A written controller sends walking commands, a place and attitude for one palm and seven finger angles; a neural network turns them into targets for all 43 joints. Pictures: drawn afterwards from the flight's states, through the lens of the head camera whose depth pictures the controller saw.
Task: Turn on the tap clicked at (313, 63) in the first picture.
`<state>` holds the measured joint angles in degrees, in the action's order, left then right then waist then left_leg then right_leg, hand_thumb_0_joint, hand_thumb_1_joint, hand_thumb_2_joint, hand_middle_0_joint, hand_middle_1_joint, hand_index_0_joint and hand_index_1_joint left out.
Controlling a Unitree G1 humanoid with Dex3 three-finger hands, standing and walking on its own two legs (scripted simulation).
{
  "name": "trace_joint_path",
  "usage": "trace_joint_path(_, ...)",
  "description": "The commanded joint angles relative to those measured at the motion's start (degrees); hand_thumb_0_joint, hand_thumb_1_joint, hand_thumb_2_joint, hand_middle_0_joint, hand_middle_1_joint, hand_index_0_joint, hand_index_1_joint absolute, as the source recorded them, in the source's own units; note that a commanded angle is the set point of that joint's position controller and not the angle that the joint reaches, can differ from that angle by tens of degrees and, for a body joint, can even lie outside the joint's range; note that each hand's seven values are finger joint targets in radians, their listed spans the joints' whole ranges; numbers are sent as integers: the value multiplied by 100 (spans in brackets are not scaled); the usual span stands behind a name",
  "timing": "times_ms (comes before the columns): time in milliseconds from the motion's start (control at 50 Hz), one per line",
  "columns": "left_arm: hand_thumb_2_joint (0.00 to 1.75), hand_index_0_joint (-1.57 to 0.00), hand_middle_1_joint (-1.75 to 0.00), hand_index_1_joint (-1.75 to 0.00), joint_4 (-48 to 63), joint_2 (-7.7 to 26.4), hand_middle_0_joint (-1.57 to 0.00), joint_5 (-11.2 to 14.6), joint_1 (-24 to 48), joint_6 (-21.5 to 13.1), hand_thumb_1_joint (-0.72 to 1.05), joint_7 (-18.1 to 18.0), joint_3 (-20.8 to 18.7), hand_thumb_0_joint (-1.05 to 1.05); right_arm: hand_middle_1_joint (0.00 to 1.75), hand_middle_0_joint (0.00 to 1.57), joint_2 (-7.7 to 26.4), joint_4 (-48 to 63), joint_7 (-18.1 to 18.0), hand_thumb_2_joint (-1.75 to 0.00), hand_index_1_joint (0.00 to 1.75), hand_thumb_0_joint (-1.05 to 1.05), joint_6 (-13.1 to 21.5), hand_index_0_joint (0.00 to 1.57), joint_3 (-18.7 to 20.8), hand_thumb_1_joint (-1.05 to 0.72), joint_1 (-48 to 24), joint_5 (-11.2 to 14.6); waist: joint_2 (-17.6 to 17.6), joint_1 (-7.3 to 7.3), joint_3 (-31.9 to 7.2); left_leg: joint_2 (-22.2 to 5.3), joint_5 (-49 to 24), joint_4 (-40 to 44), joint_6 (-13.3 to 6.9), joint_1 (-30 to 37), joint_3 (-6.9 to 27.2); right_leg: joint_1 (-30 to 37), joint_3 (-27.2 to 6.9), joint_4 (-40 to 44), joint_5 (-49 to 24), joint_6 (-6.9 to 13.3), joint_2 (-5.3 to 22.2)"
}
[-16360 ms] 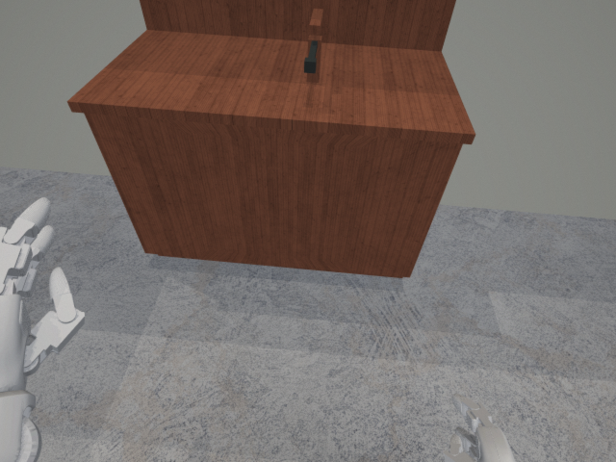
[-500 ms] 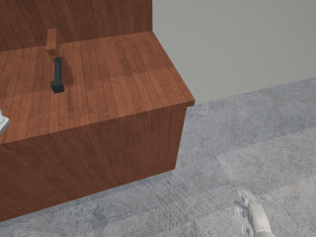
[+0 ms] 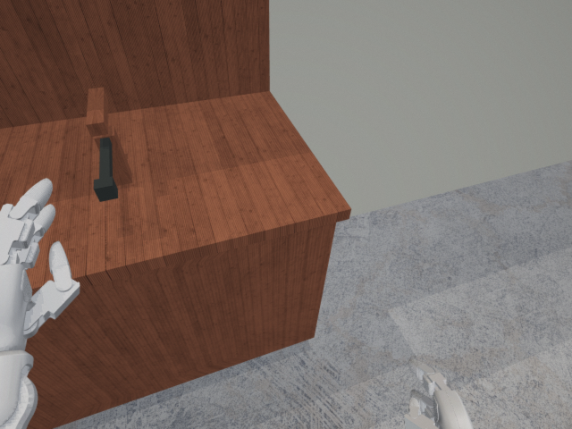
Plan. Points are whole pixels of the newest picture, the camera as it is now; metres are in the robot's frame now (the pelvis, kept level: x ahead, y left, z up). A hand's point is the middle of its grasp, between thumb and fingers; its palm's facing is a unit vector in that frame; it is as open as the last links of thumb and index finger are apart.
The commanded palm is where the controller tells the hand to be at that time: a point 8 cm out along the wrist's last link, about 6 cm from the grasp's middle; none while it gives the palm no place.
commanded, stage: shuffle to correct the standing spot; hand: left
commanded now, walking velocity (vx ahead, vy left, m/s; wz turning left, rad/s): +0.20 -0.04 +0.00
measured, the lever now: (106, 189) +0.44 +0.33 +0.09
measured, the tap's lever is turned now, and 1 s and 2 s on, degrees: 0 0 0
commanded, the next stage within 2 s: come to a stop and stand still in 0.76 s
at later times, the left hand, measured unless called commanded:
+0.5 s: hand (126, 244) +0.28 +0.21 +0.16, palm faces +0.40 -0.82 -0.40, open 7.4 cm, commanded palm +0.20 +0.25 +0.18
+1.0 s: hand (134, 195) +0.35 +0.23 +0.17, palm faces +0.46 -0.79 -0.41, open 7.5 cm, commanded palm +0.28 +0.26 +0.18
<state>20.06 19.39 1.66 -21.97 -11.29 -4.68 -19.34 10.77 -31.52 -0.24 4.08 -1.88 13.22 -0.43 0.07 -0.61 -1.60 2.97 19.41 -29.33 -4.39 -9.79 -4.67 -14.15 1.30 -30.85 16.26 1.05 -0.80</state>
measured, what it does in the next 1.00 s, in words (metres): walks ahead: right foot, then left foot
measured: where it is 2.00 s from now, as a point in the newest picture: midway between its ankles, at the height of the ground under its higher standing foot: outside the picture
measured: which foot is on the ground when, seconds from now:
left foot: down 0.00-0.44, up 0.46-0.76, down 0.78-1.00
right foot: down 0.00-0.30, up 0.32-0.42, down 0.44-1.00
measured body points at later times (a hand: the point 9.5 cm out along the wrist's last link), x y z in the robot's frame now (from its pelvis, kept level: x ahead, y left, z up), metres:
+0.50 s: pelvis +0.06 -0.04 -0.02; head +0.06 -0.04 +0.43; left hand +0.25 +0.25 +0.18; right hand +0.22 -0.25 -0.11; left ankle -0.02 +0.06 -0.68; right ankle +0.10 -0.10 -0.73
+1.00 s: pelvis +0.13 -0.03 -0.01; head +0.14 -0.03 +0.44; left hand +0.32 +0.27 +0.20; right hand +0.33 -0.22 -0.09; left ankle +0.17 +0.10 -0.73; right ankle +0.15 -0.11 -0.74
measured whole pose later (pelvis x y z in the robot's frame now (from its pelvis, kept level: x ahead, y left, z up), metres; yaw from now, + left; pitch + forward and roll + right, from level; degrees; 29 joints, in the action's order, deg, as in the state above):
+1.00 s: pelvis +0.13 -0.03 -0.01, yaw +2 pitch -2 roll +1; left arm 26.3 21.5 1.5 -21.4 -8.8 -6.7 -21.5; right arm 9.2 -31.9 -1.1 6.3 -2.0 10.7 0.2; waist 0.3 -0.9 2.8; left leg -3.1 15.8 -36.4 0.7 -17.9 -4.9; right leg -15.3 3.8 -36.7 18.5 1.5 -0.3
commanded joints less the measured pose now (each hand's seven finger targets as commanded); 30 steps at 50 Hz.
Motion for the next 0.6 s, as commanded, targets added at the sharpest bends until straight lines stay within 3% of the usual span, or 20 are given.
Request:
trace_joint_path(0,90,-20,-30,-30,1518,1236,-20,26,937,-342,90,-204,-763,0,30,20,759,982,-176,-90,30,0,225,20,285,-90,-620,43,-216,-13,-234,-984,-1113,480,263,-669,854,676,-107,215,-910,266,194)
trace_joint_path(20,90,-20,-30,-30,1900,1411,-20,30,1151,-361,90,-217,-851,0,30,20,740,1037,-183,-90,30,0,257,20,272,-90,-707,42,-189,-9,-314,-826,-1270,201,316,-703,666,802,-363,166,-1160,359,335)
trace_joint_path(100,90,-20,-30,-30,2302,1251,-20,111,889,-433,90,-270,-659,0,30,20,741,935,-148,-90,30,0,416,20,362,-90,-575,49,33,-11,-641,-291,-1129,-1291,426,-908,195,1073,-1814,484,-1868,1026,1249)
trace_joint_path(140,90,-20,-30,-30,2410,1282,-20,98,869,-457,90,-322,-701,0,30,20,713,871,-114,-90,30,0,438,20,354,-90,-553,60,22,-8,-651,-282,-621,-1339,457,-1072,161,1224,-2018,429,-2214,1170,1519)
trace_joint_path(180,90,-20,-30,-30,2124,1266,-20,115,586,-445,90,-378,-802,0,30,20,680,756,-125,-90,30,0,364,20,324,-90,-495,38,26,-8,-504,-366,-118,-603,344,-701,177,804,-1601,372,-1569,879,1375)
trace_joint_path(200,90,-20,-30,-30,2048,1231,-20,119,493,-411,90,-384,-804,0,30,20,682,751,-145,-90,30,0,328,20,332,-90,-482,42,-93,44,-415,-401,-525,-236,279,-292,242,473,-1236,106,-1329,695,1098)
trace_joint_path(220,90,-20,-30,-30,1968,1229,-20,137,364,-386,90,-364,-883,0,30,20,758,767,-173,-90,30,0,305,20,368,-90,-500,53,-650,88,-435,-640,-1257,44,139,395,556,-102,-787,-459,-1333,451,688)
trace_joint_path(240,90,-20,-30,-30,1920,1138,-20,121,292,-379,90,-363,-797,0,30,20,816,818,-171,-90,30,0,255,20,355,-90,-490,75,-1294,127,-461,-1142,-2300,243,-101,829,1390,-645,-172,-1262,-1267,182,156)
trace_joint_path(260,90,-20,-30,-30,1897,1159,-20,102,262,-397,90,-361,-820,0,30,20,755,858,-148,-90,30,0,227,20,365,-90,-433,96,-1412,188,-500,-1576,-3594,274,-376,1482,2000,-1409,124,-1814,-346,42,-61)
trace_joint_path(280,90,-20,-30,-30,1799,1157,-20,111,295,-395,90,-340,-829,0,30,20,736,856,-104,-90,30,0,219,20,378,-90,-322,61,-1176,252,-368,-1788,-4627,217,-465,2143,2242,-2205,227,-2019,709,50,-191)
trace_joint_path(300,90,-20,-30,-30,1816,1195,-20,112,376,-362,90,-307,-857,0,30,20,765,836,-76,-90,30,0,197,20,405,-90,-274,17,-1152,296,-326,-1866,-4930,124,-416,2421,2304,-2588,279,-2027,1173,74,-168)
trace_joint_path(340,90,-20,-30,-30,1745,1177,-20,108,293,-273,90,-261,-894,0,30,20,791,883,-72,-90,30,0,167,20,419,-90,-324,4,-817,230,-84,-1816,-4681,-4,-310,1864,1864,-2243,314,-1472,1087,104,-34)
trace_joint_path(380,90,-20,-30,-30,1629,1123,-20,98,-6,-166,90,-247,-896,0,30,20,826,985,-48,-90,30,0,137,20,399,-90,-524,85,-665,-12,-148,-1345,-4162,-807,34,115,803,-19,666,56,-138,192,-181)
trace_joint_path(400,90,-20,-30,-30,1606,1129,-20,105,-43,-157,90,-243,-905,0,30,20,858,982,-62,-90,30,0,151,20,420,-90,-632,128,-220,-178,-401,-1065,-3443,-1909,85,-1141,434,1648,414,457,-1097,360,-67)
trace_joint_path(420,90,-20,-30,-30,1543,1224,-20,123,-128,-135,90,-249,-902,0,30,20,744,989,-63,-90,30,0,172,20,412,-90,-647,164,982,-187,-838,-356,-2094,-3893,253,-2218,-192,2547,-1411,579,-1660,1005,1074)
trace_joint_path(440,90,-20,-30,-30,1864,1298,-20,241,-7,-227,90,-227,-1043,0,30,20,848,1089,-49,-90,30,0,218,20,491,-90,-715,153,1404,-149,-883,-2,805,-5102,387,-2968,297,2296,-3183,1119,-1899,1506,2097)
trace_joint_path(460,90,-20,-30,-30,1937,1370,-20,205,44,-297,90,-250,-1157,0,30,20,827,955,-68,-90,30,0,195,20,473,-90,-605,57,677,-124,-571,-407,989,-5066,412,-2829,832,1399,-3139,1488,-437,1401,2249)
trace_joint_path(480,90,-20,-30,-30,1864,1318,-20,189,-135,-314,90,-201,-1063,0,30,20,836,894,-62,-90,30,0,184,20,489,-90,-557,87,324,-134,73,-564,891,-5003,446,-2851,897,582,-3156,1717,469,1356,2170)
trace_joint_path(520,90,-20,-30,-30,2321,1435,-20,120,267,-398,90,-159,-993,0,30,20,762,765,-4,-90,30,0,120,20,378,-90,-712,77,-120,-76,450,-852,502,-4478,509,-2730,856,-119,-2471,1855,314,1308,2004)
trace_joint_path(580,90,-20,-30,-30,2149,1254,-20,76,839,-409,90,-247,-757,0,30,20,571,603,-99,-90,30,0,215,20,239,-90,-569,17,128,23,171,-889,-411,-2822,482,-1727,349,-547,-1004,1893,-7,972,1526)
